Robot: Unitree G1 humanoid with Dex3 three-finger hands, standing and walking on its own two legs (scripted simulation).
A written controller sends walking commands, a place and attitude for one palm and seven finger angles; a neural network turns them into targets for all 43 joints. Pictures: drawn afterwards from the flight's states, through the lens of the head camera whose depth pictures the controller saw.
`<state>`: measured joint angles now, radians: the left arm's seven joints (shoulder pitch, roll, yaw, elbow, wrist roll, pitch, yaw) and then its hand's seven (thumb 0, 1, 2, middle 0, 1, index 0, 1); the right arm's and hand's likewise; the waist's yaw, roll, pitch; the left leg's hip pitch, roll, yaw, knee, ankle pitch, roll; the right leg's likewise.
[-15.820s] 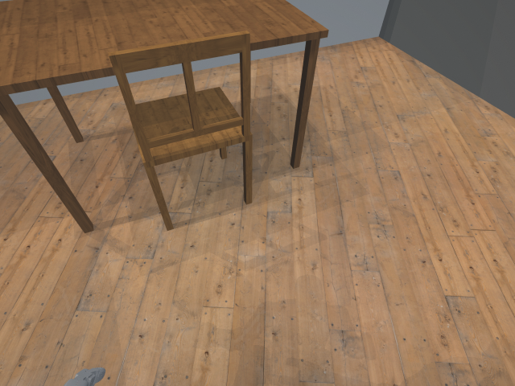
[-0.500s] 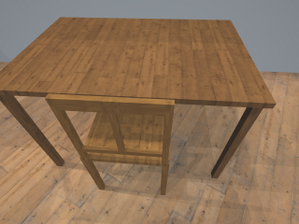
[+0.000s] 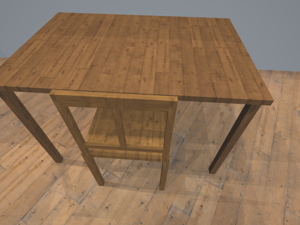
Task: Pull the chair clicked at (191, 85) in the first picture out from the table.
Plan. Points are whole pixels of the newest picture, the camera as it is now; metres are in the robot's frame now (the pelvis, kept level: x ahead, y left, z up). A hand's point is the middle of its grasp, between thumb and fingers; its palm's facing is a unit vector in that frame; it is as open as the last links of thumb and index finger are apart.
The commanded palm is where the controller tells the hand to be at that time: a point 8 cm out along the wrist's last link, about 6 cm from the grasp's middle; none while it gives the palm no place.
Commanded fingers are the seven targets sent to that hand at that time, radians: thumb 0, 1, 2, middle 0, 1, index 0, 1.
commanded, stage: look again from close up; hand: left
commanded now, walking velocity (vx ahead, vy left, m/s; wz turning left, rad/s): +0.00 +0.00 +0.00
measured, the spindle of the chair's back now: (119, 128) +0.48 +0.15 -0.12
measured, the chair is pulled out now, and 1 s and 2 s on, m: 0.00 0.00 0.00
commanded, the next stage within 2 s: come to a stop and stand still in 0.76 s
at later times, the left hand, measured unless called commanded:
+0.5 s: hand out of the picture -0.01 +0.16 -0.18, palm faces +0.04 -0.99 -0.16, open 7.4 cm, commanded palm none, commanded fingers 0.00 0.90 0.90 -0.20 -0.30 -0.20 -0.30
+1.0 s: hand out of the picture -0.01 +0.16 -0.18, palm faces +0.02 -0.98 -0.19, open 7.4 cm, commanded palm none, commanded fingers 0.00 0.90 0.90 -0.20 -0.30 -0.20 -0.30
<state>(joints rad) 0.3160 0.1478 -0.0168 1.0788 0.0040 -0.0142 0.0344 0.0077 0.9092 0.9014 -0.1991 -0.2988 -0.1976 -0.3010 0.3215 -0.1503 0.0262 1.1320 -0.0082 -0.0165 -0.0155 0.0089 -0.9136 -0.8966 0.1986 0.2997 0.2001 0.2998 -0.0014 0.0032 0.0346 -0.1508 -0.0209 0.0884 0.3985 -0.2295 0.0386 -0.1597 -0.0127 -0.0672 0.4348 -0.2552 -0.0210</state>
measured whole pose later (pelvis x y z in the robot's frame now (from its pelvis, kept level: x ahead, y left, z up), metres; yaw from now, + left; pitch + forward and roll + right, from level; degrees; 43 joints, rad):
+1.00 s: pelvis +0.00 +0.00 +0.00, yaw +1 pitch +0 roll +0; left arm 0.32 0.11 -0.02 1.11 0.01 -0.04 0.05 0.01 0.91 0.90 -0.20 -0.30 -0.20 -0.30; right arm 0.31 -0.14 0.02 1.10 -0.01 -0.02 -0.02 0.02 -0.92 -0.90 0.20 0.30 0.20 0.30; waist -0.01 0.02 0.03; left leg -0.20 -0.01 0.08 0.48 -0.28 0.04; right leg -0.19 -0.01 -0.08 0.47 -0.28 -0.02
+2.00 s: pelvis +0.02 +0.00 +0.00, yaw +0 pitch -1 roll +1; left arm 0.31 0.13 -0.02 1.12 0.01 -0.02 0.04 0.01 0.91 0.90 -0.20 -0.30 -0.20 -0.30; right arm 0.28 -0.15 0.03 1.15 -0.01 -0.03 -0.03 0.01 -0.92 -0.90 0.20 0.30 0.20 0.30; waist 0.00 0.00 0.04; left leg -0.12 -0.02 0.09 0.40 -0.27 0.04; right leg -0.14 -0.02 -0.06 0.44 -0.29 -0.01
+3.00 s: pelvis -0.01 -0.01 -0.03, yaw +2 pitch +5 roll +1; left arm 0.29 0.15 0.00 0.21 -0.18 -0.26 0.02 0.04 0.83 0.85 -0.18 -0.28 -0.18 -0.28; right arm 0.25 -0.30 -0.02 0.76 0.02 -0.29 -0.06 0.02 -0.92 -0.90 0.20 0.30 0.20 0.30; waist -0.04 0.04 -0.10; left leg -0.45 -0.02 0.06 0.71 -0.35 0.03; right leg -0.44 -0.04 -0.10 0.74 -0.39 -0.03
